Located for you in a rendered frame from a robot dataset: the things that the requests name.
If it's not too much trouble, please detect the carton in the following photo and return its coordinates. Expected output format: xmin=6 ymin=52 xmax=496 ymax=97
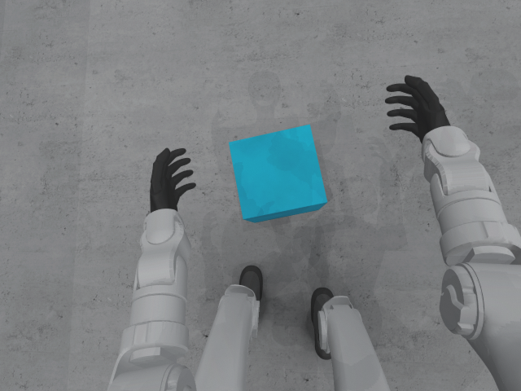
xmin=229 ymin=125 xmax=327 ymax=222

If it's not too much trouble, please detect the left robot forearm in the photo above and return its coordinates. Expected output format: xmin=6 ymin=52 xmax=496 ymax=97
xmin=107 ymin=209 xmax=191 ymax=391

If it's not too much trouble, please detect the robot right shin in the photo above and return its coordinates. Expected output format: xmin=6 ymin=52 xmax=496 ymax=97
xmin=323 ymin=296 xmax=362 ymax=321

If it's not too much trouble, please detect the right robot foot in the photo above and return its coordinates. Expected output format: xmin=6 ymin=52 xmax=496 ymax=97
xmin=311 ymin=288 xmax=334 ymax=360

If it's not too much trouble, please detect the right robot forearm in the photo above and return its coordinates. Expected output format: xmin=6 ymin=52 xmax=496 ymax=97
xmin=422 ymin=126 xmax=521 ymax=266

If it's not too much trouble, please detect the right robot hand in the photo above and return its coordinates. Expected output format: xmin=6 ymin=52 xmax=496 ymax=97
xmin=385 ymin=75 xmax=451 ymax=143

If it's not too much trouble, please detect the robot right upper arm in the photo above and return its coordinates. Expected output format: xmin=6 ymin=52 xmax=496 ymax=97
xmin=440 ymin=262 xmax=521 ymax=391

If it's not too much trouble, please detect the left robot hand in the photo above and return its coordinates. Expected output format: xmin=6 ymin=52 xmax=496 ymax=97
xmin=150 ymin=148 xmax=196 ymax=213

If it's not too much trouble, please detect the robot left upper arm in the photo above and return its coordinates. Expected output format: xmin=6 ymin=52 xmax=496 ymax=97
xmin=108 ymin=362 xmax=197 ymax=391

